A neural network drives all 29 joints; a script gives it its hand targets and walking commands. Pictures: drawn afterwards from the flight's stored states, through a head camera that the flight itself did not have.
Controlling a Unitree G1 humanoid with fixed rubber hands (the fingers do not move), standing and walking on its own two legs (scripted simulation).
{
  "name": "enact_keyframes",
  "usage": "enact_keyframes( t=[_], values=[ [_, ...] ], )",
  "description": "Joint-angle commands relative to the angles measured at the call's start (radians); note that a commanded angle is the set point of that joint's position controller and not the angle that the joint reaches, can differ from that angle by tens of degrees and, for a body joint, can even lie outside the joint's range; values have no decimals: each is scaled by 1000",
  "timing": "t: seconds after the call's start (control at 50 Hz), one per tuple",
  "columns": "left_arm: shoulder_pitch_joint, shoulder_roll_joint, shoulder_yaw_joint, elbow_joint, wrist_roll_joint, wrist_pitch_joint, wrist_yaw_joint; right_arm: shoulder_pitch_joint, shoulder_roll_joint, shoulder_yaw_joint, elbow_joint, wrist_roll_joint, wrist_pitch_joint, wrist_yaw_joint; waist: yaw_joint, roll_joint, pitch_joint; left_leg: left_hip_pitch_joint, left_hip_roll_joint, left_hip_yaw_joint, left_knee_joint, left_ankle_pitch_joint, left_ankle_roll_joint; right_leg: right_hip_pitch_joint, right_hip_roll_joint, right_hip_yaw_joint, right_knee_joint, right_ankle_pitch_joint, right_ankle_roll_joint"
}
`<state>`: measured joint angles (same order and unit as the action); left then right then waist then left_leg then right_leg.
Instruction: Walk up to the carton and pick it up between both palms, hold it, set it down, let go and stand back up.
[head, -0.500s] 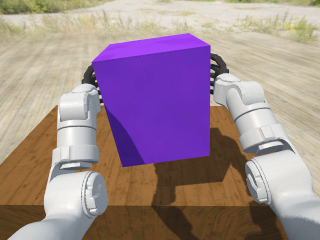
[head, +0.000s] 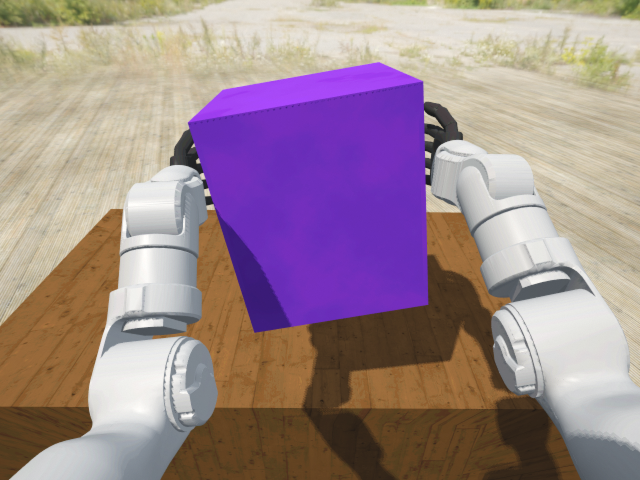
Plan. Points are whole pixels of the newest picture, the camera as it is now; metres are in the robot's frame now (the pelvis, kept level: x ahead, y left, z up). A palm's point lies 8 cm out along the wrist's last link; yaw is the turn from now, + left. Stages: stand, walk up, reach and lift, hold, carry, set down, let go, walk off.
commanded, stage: hold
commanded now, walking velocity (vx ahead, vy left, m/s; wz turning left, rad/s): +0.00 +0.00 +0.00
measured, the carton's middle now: (319, 190) +0.39 -0.02 +0.26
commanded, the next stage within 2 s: set down in 1.50 s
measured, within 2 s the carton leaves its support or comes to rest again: neither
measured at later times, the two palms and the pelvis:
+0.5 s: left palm (188, 180) +0.38 +0.14 +0.29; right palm (443, 163) +0.37 -0.16 +0.30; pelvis +0.00 +0.00 +0.00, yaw +0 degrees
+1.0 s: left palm (184, 186) +0.37 +0.14 +0.28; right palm (440, 165) +0.37 -0.16 +0.30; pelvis +0.01 +0.00 +0.00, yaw +1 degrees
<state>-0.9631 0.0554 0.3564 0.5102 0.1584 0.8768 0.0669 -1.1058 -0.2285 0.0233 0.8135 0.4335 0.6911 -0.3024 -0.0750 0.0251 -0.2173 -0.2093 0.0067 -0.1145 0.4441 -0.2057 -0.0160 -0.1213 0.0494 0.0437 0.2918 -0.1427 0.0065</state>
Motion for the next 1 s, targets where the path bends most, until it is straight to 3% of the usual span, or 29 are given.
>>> enact_keyframes(
  t=[0.0,0.02,0.08,0.12,0.16,0.18,0.26,0.28,0.3,0.32,0.38,0.4,0.42,0.46,0.48,0.5,0.52,0.56,0.58,0.64,0.7,0.74,0.82,0.84,0.86,0.9,0.94,0.98],
  values=[
    [-953,-642,-390,-172,-200,-111,-120,-970,776,178,-365,193,-50,177,8,48,-402,81,-44,47,-62,185,-42,131,49,-17,-13,133,15],
    [-962,-629,-380,-178,-199,-116,-117,-983,781,198,-393,210,-49,173,15,8,-408,93,-43,50,-55,211,-38,132,51,-18,-15,161,20],
    [-955,-627,-382,-202,-205,-117,-126,-971,807,210,-416,216,-46,160,11,5,-429,114,-51,50,-29,280,-41,156,52,-9,-3,245,27],
    [-925,-651,-407,-196,-210,-108,-124,-952,770,196,-424,209,-51,154,-12,31,-414,120,-50,46,-36,276,-48,141,51,-14,-10,233,22],
    [-894,-612,-349,-96,-177,-93,-135,-959,753,169,-391,185,-44,152,-8,-1,-338,92,-51,54,-56,201,-33,123,42,-19,-28,173,23],
    [-925,-619,-376,-145,-202,-105,-132,-980,778,198,-417,197,-51,153,-3,-8,-384,93,-47,50,-52,202,-31,128,41,-9,-23,177,23],
    [-957,-647,-407,-188,-223,-114,-131,-978,768,173,-410,192,-48,153,-27,42,-408,107,-49,41,-44,239,-46,133,45,-4,-14,199,18],
    [-921,-624,-375,-134,-196,-102,-133,-973,761,178,-396,194,-41,153,-9,17,-366,93,-50,47,-49,224,-42,129,47,-15,-23,190,25],
    [-936,-631,-380,-148,-213,-110,-134,-1006,785,195,-452,198,-50,152,1,2,-392,87,-48,44,-51,196,-33,129,40,-9,-22,173,24],
    [-922,-620,-362,-116,-193,-108,-134,-997,787,186,-414,182,-44,151,6,2,-351,69,-48,47,-61,174,-27,122,38,-6,-26,161,26],
    [-929,-627,-357,-93,-186,-102,-140,-1001,765,165,-396,175,-44,150,0,11,-353,61,-47,48,-68,160,-27,139,38,-6,-25,143,23],
    [-920,-620,-354,-105,-190,-106,-139,-1019,779,185,-431,187,-49,151,16,7,-376,63,-51,51,-65,179,-25,145,39,-8,-23,157,27],
    [-919,-629,-380,-136,-209,-108,-135,-1022,790,202,-474,196,-53,149,8,1,-427,72,-51,48,-51,210,-29,149,42,-7,-11,209,30],
    [-913,-619,-353,-147,-190,-111,-134,-1008,809,228,-462,207,-48,147,26,-16,-428,84,-53,50,-49,243,-29,183,45,-6,-14,240,32],
    [-899,-614,-359,-169,-196,-104,-136,-960,785,208,-443,205,-40,141,1,2,-440,105,-54,51,-40,275,-35,187,44,-3,-9,279,32],
    [-918,-639,-379,-209,-207,-108,-133,-999,804,241,-491,220,-50,141,19,4,-461,108,-52,47,-36,299,-37,202,48,-4,-1,282,29],
    [-889,-624,-380,-181,-197,-97,-135,-955,775,208,-442,206,-39,138,-10,19,-428,116,-54,49,-38,285,-43,191,47,-8,-9,283,29],
    [-910,-632,-396,-196,-207,-100,-142,-973,787,213,-475,213,-44,133,-15,-7,-412,119,-51,50,-39,271,-44,177,49,-12,-10,270,33],
    [-895,-637,-409,-221,-213,-99,-139,-935,769,208,-449,206,-35,134,-30,8,-403,119,-48,43,-40,278,-46,165,52,-11,-13,266,24],
    [-904,-622,-402,-238,-205,-95,-138,-914,771,208,-432,206,-29,134,-32,14,-383,124,-48,44,-40,293,-49,164,52,-8,-10,267,24],
    [-880,-608,-385,-221,-190,-84,-140,-938,780,227,-482,215,-31,132,-3,-1,-388,104,-56,49,-43,281,-42,173,48,-12,-10,258,32],
    [-896,-624,-417,-252,-190,-82,-141,-925,770,215,-446,214,-27,138,-9,58,-373,121,-55,54,-38,297,-53,157,48,-11,-7,253,23],
    [-884,-618,-391,-222,-178,-77,-141,-943,771,224,-478,220,-34,139,0,22,-372,116,-50,47,-43,281,-47,161,52,-20,-10,229,23],
    [-878,-636,-412,-243,-186,-81,-140,-924,770,216,-474,212,-36,139,-8,44,-387,127,-49,45,-38,299,-54,158,52,-20,-8,238,19],
    [-887,-652,-434,-237,-201,-79,-140,-934,754,204,-487,206,-36,136,-34,26,-385,132,-50,43,-36,295,-54,157,48,-22,-12,254,20],
    [-903,-643,-443,-264,-220,-90,-139,-911,766,193,-475,205,-31,134,-43,48,-418,139,-53,43,-35,291,-53,153,42,-15,-9,271,21],
    [-894,-629,-411,-241,-195,-83,-137,-943,777,221,-507,219,-30,140,-17,18,-392,140,-52,43,-38,283,-45,145,50,-15,-15,243,24],
    [-875,-631,-404,-226,-187,-80,-137,-930,775,222,-466,207,-29,142,-13,37,-382,117,-55,47,-47,270,-45,155,45,-16,-11,237,22]
  ],
)
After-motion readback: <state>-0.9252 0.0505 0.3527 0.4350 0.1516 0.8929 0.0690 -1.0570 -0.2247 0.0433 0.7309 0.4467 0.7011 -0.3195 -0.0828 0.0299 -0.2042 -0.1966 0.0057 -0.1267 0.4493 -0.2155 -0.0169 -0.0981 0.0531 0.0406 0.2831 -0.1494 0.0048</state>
